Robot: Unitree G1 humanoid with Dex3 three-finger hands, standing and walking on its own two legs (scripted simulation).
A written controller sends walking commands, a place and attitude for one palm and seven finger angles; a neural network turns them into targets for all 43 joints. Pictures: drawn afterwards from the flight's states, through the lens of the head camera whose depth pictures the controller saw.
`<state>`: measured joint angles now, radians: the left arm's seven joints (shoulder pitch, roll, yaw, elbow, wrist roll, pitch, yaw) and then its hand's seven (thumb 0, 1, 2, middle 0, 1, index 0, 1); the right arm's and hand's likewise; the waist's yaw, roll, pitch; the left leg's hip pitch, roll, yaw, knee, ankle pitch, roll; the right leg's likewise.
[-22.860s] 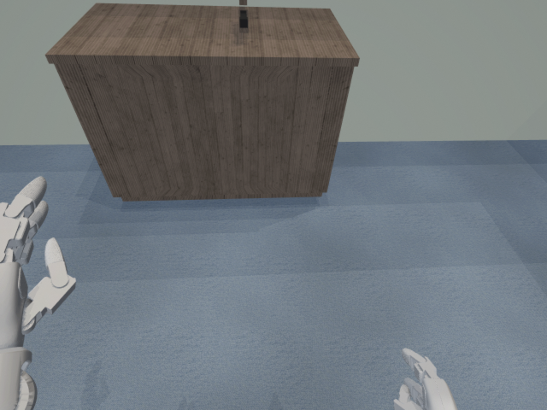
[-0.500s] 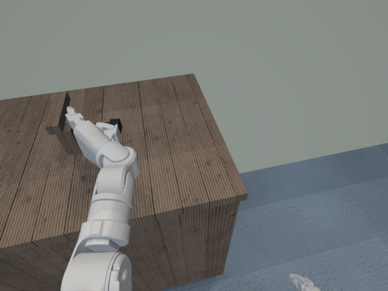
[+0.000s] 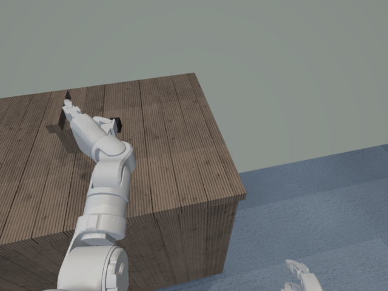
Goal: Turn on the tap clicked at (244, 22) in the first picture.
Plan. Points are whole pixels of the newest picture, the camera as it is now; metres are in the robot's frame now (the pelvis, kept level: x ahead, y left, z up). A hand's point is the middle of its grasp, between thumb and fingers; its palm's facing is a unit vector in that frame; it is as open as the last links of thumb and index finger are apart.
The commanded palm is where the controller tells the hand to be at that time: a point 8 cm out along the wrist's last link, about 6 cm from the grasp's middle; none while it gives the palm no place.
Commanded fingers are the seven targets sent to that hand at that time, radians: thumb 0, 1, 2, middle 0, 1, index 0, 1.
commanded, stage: draw the hand back beside the body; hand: left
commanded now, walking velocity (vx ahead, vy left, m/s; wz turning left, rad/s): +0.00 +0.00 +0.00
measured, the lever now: (115, 125) +0.48 +0.24 +0.08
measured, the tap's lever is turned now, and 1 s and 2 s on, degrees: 83 83 83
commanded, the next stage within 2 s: step back with the hand held close in 1.44 s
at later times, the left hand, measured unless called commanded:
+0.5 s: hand (74, 165) +0.28 +0.23 +0.16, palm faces +0.32 -0.92 -0.23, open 7.7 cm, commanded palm +0.25 +0.27 +0.16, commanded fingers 0.00 0.90 0.90 -0.18 -0.23 -0.18 -0.23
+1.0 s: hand (45, 195) +0.23 +0.26 +0.16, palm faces +0.33 -0.89 -0.30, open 7.5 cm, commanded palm +0.18 +0.30 +0.17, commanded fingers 0.00 0.90 0.90 -0.20 -0.30 -0.20 -0.30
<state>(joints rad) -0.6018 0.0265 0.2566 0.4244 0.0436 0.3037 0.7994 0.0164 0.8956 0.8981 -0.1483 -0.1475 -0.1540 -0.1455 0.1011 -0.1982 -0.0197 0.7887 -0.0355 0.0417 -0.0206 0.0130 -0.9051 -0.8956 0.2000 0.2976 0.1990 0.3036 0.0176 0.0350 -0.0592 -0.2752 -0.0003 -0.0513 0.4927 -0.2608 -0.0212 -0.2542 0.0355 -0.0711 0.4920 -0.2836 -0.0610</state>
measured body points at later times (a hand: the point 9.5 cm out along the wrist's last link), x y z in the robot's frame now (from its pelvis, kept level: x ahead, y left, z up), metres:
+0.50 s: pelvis -0.02 +0.02 +0.01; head -0.02 +0.00 +0.46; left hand +0.26 +0.28 +0.17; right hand +0.16 -0.21 -0.09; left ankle +0.00 +0.14 -0.74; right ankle -0.02 -0.08 -0.74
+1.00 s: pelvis -0.01 +0.04 +0.01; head -0.02 +0.02 +0.46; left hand +0.20 +0.30 +0.17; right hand +0.16 -0.19 -0.09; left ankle +0.00 +0.14 -0.74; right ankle -0.02 -0.08 -0.74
